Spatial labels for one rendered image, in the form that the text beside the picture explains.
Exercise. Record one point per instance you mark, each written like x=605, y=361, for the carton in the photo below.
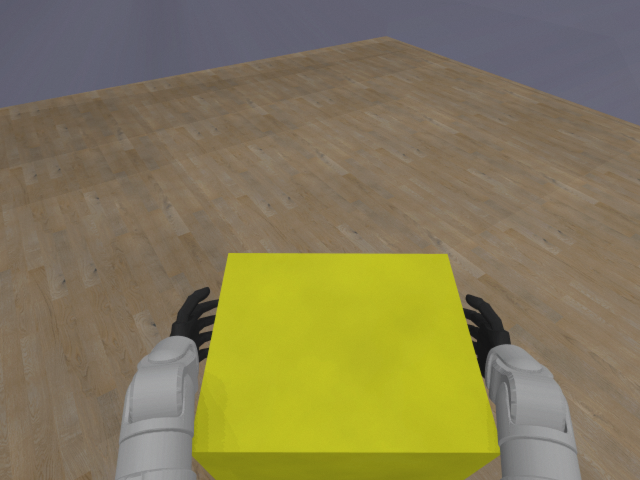
x=334, y=366

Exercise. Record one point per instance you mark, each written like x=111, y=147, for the left robot hand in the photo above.
x=188, y=324

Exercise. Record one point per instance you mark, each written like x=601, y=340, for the right robot forearm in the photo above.
x=534, y=427

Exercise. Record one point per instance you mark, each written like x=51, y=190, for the left robot forearm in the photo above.
x=157, y=426

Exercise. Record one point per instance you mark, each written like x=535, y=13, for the right robot hand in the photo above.
x=490, y=332

